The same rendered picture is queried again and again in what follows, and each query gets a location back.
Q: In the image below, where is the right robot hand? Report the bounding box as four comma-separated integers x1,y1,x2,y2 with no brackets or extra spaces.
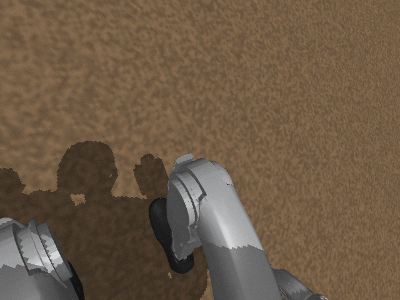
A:
271,264,314,300

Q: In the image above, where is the right robot foot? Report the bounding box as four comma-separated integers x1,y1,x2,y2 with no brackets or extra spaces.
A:
149,197,194,274

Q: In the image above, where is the left robot foot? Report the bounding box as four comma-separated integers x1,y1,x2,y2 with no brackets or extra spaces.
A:
67,260,85,300

